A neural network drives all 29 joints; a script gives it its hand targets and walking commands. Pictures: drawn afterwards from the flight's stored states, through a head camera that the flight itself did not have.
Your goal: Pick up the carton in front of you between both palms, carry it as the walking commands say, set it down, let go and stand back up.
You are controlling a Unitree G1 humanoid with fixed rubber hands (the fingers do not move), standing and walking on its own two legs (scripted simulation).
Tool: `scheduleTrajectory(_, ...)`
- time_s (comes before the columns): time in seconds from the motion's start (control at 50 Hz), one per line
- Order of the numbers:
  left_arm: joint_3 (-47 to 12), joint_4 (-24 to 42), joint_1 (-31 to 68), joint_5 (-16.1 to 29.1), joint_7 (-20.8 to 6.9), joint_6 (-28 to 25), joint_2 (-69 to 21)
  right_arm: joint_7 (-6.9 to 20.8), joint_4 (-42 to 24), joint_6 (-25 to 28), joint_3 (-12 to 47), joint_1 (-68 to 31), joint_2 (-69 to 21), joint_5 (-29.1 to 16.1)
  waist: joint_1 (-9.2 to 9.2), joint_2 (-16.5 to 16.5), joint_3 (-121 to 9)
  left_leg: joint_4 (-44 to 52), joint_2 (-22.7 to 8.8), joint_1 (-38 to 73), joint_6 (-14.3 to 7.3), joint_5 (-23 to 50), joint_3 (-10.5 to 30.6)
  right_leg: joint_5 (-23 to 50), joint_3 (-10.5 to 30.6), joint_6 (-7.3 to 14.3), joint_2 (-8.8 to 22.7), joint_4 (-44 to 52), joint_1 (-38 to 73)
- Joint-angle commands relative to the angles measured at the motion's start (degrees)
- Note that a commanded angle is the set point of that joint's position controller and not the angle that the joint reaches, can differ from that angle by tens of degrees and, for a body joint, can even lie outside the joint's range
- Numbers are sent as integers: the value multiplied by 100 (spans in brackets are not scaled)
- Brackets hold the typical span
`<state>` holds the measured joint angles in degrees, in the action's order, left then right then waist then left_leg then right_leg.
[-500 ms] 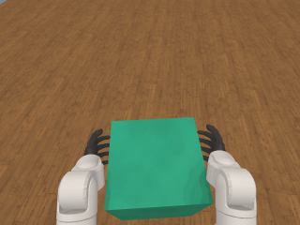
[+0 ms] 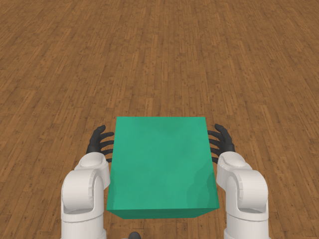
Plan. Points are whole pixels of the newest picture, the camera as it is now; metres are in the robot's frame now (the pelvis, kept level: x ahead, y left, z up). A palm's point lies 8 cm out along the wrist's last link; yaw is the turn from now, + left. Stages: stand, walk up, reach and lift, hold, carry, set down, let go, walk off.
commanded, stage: carry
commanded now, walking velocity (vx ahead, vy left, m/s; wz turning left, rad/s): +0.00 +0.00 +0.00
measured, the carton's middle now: (160, 173) +0.28 +0.00 -0.03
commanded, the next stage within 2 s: none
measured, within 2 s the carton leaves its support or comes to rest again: neither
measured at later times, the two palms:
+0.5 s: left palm (116, 122) +0.37 +0.12 +0.07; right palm (229, 122) +0.38 -0.16 +0.08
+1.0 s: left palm (118, 136) +0.36 +0.12 +0.02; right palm (227, 137) +0.37 -0.17 +0.03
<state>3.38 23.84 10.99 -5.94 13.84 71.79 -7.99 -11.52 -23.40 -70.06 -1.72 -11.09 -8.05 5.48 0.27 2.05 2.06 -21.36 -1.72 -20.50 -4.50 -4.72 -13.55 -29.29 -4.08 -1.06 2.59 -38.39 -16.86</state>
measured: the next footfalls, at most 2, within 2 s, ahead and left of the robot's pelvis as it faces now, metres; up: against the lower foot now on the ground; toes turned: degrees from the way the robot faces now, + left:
right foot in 0.06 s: +0.06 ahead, -0.13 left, +0.00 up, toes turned -1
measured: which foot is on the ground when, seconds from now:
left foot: down 0.00-1.00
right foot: up 0.00-0.04, down 0.06-1.00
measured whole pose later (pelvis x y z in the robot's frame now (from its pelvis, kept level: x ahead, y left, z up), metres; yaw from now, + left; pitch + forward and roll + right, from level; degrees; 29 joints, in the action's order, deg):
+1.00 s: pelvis +0.07 -0.03 -0.01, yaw +1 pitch +2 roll +0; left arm 9.5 -13.2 12.7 -14.8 2.4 41.3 -8.2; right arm -2.1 13.3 -39.9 -10.1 -13.3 -8.3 15.0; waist -0.2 0.1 -5.0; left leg -30.6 -4.6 -16.5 0.2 -15.6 -10.3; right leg -20.3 -8.9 0.8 2.5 -29.9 -11.4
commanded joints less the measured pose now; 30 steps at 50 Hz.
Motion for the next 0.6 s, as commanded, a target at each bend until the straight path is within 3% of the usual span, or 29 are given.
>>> scheduleTrajectory(0.0, -3742, 983, 2206, 2346, -1584, -366, -6167, 1348, -662, 252, 3135, -1526, -6310, -1963, -75, -911, -3049, 185, -1488, 2342, -336, 2334, 1034, 910, -115, 2, 58, 969, 436)
scheduleTrajectory(0.04, -3739, 1109, 2101, 2292, -1552, -393, -6130, 1336, -770, 273, 3210, -1523, -6226, -1984, -50, -811, -3036, -62, -1230, 1938, -117, 1822, 712, 2273, -228, -54, 210, 1713, 967)
scheduleTrajectory(0.08, -3708, 1202, 2204, 2271, -1525, -342, -6002, 1313, -891, 217, 3339, -1671, -6078, -2032, -61, -466, -2811, -223, -913, 1627, 234, 1037, 577, 3155, 194, -2, 769, 1542, 1027)
scheduleTrajectory(0.12, -3621, 1066, 2041, 2254, -1516, -224, -5755, 1281, -823, 97, 3336, -1591, -5821, -2027, -54, -79, -2647, -428, -883, 1537, 355, 1509, 726, 3869, 127, 33, 856, 1187, 1102)
scheduleTrajectory(0.18, -3433, 629, 1691, 2111, -1519, -64, -5381, 1257, -527, -90, 3286, -1437, -5465, -1945, -44, -8, -2522, -842, -840, 1461, 368, 2372, 745, 4895, 94, 37, 779, 1009, 1092)
scheduleTrajectory(0.24, -3326, 320, 1750, 2032, -1547, 6, -5231, 1275, -232, -176, 3243, -1544, -5352, -1919, -39, 75, -2398, -999, -752, 1229, 438, 2242, 691, 5510, 53, 46, 774, 909, 1141)
scheduleTrajectory(0.4, -3446, -291, 2460, 2052, -1839, -343, -5612, 1564, 556, 147, 3286, -2070, -5737, -1867, -31, -96, -2315, -1080, -731, 1225, 450, 2186, 729, 5383, 11, 90, 718, 832, 1108)
scheduleTrajectory(0.58, -3450, -1064, 2805, 1790, -2300, -1415, -5940, 2056, 1346, 1222, 3220, -2328, -6045, -1615, -37, -134, -2572, -1121, -790, 1300, 380, 1897, 785, 4862, 13, 148, 722, 792, 1174)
